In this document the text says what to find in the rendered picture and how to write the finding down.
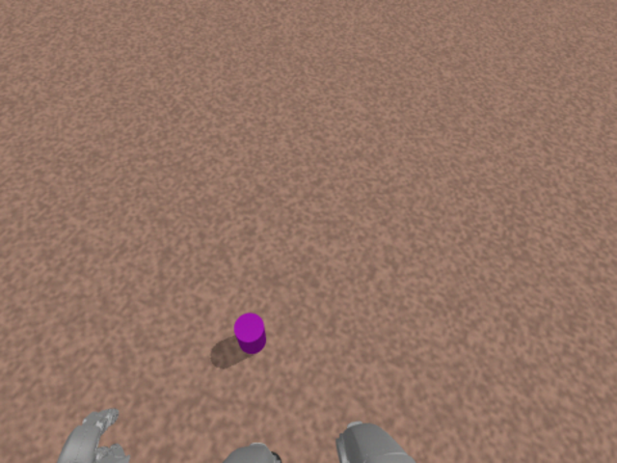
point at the left robot hand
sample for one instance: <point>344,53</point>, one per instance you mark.
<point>82,443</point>

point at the can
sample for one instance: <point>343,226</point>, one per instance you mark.
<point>250,333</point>

